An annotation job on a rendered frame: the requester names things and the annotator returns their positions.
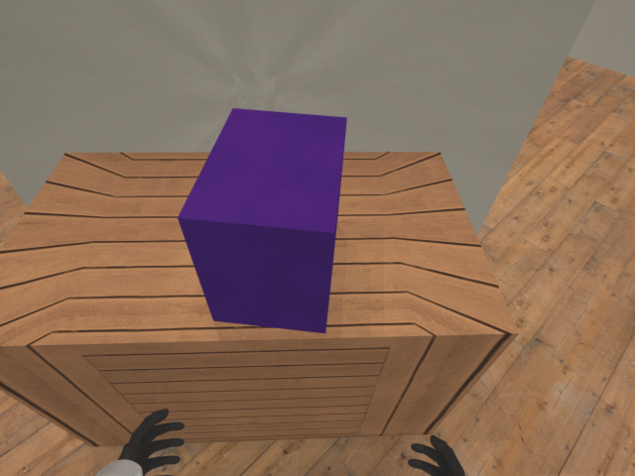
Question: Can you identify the carton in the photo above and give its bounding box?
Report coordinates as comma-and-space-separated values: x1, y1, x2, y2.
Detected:
178, 108, 347, 333

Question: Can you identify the left robot hand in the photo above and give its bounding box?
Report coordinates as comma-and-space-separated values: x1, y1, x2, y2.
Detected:
118, 409, 185, 476

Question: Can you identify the right robot hand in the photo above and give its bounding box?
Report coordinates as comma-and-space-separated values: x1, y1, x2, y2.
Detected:
408, 435, 465, 476

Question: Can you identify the pedestal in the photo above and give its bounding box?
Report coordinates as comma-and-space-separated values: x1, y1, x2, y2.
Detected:
0, 152, 519, 447

